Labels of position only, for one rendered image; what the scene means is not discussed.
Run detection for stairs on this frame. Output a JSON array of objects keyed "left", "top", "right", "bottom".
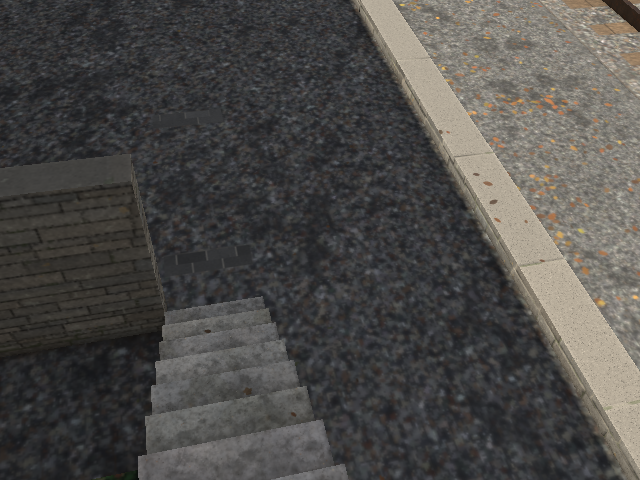
[{"left": 138, "top": 296, "right": 349, "bottom": 480}]

